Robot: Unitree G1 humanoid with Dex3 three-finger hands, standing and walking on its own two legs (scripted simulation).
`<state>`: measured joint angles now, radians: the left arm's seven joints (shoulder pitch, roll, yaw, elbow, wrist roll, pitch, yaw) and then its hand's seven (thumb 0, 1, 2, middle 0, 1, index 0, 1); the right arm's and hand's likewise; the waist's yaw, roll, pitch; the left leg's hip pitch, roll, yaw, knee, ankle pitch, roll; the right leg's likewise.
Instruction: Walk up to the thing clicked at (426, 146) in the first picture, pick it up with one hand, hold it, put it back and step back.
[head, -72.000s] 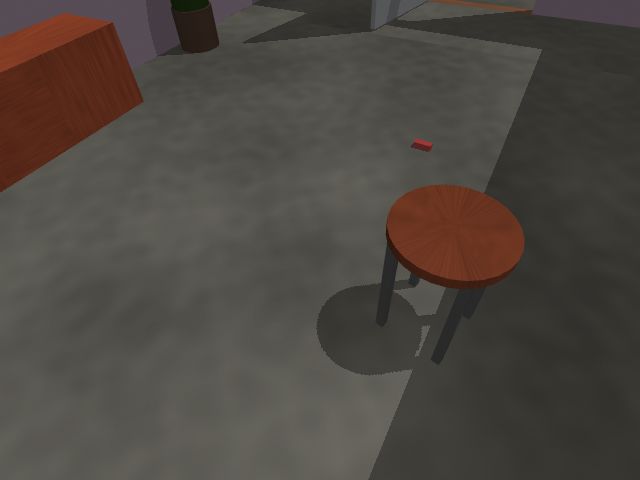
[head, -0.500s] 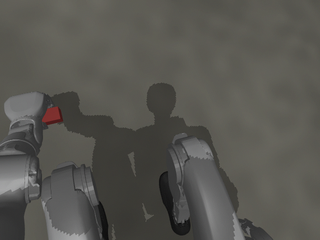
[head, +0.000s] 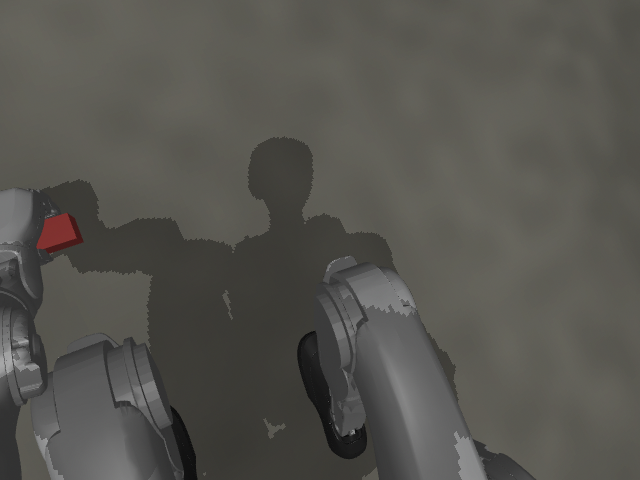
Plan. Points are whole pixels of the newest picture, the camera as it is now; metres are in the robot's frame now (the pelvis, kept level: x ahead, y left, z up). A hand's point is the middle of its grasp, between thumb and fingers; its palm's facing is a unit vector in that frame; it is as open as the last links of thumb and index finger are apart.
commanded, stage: rest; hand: left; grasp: from above
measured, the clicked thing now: (38, 239) +0.45 +0.25 -0.27
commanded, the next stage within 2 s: open in 0.70 s
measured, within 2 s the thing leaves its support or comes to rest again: rests again in 0.20 s
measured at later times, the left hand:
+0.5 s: hand (30, 248) +0.44 +0.26 -0.25, palm faces -0.45 -0.14 -0.88, open 6.6 cm
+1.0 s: hand (33, 250) +0.44 +0.26 -0.25, palm faces -0.45 -0.13 -0.88, open 7.0 cm
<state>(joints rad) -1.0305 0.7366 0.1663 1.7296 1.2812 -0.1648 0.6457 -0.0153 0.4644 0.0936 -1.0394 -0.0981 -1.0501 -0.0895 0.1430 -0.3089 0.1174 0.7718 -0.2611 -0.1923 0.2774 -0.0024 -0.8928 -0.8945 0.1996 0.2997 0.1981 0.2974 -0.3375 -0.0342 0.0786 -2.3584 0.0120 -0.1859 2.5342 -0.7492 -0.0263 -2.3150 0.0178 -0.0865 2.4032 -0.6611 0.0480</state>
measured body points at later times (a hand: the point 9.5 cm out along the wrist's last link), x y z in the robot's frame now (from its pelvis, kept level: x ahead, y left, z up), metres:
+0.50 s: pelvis +0.00 +0.01 +0.00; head +0.27 +0.09 +0.34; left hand +0.46 +0.26 -0.19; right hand +0.02 -0.25 -0.08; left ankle +0.06 +0.13 -0.27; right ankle +0.10 -0.12 -0.27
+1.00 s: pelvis -0.01 +0.01 +0.00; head +0.27 +0.10 +0.34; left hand +0.46 +0.26 -0.20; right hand +0.01 -0.25 -0.07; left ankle +0.06 +0.13 -0.27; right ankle +0.10 -0.12 -0.27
